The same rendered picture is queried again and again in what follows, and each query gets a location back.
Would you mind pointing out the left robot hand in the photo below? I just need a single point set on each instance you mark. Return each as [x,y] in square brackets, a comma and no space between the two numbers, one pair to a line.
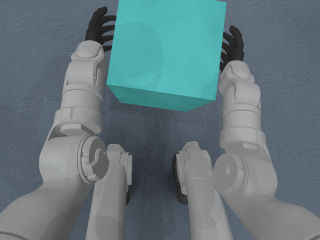
[96,30]

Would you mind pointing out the carton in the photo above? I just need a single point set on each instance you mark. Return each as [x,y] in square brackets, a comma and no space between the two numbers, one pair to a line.
[166,53]

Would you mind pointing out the left robot foot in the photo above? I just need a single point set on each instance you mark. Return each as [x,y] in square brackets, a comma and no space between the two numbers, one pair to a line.
[128,195]

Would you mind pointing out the robot left upper arm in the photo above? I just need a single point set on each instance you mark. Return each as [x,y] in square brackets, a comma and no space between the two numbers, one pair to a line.
[70,167]

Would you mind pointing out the robot right upper arm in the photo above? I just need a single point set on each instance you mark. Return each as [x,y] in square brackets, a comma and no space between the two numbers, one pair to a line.
[248,185]

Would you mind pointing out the right robot hand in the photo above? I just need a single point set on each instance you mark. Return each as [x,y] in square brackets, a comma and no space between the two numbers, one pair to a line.
[235,50]

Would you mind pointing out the robot right forearm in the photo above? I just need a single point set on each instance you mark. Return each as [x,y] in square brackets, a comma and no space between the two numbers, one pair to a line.
[241,112]

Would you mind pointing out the left robot shin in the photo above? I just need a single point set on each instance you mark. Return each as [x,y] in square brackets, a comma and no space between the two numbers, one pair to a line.
[116,147]

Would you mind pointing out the robot left forearm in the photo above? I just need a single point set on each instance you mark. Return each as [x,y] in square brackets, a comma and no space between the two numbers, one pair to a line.
[82,95]

